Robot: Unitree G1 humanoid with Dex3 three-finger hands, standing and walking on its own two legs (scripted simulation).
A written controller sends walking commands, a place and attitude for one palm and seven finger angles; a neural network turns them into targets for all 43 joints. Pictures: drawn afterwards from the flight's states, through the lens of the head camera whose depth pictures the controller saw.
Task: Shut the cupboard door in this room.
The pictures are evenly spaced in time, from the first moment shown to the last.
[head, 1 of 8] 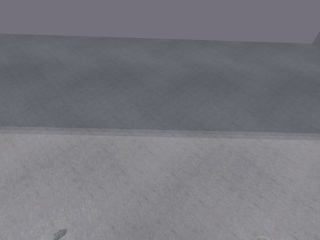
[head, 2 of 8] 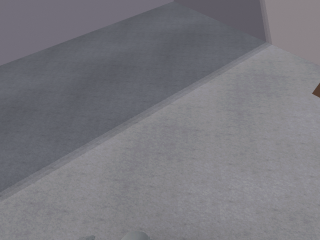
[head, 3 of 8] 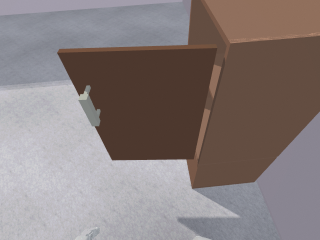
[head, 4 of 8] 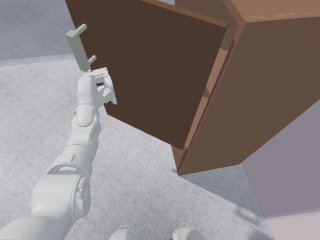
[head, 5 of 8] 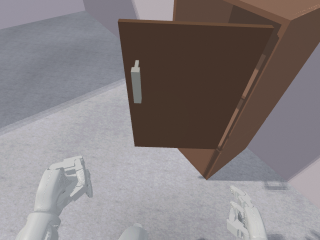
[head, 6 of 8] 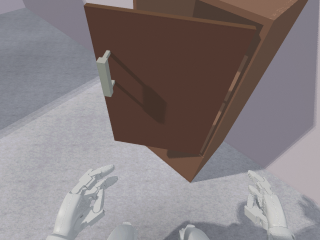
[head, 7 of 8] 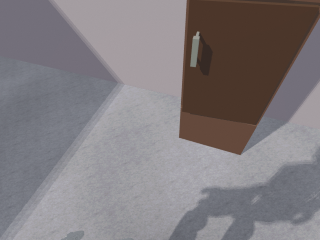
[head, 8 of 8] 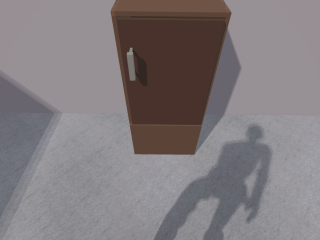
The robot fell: no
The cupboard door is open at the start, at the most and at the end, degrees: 84 84 0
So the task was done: yes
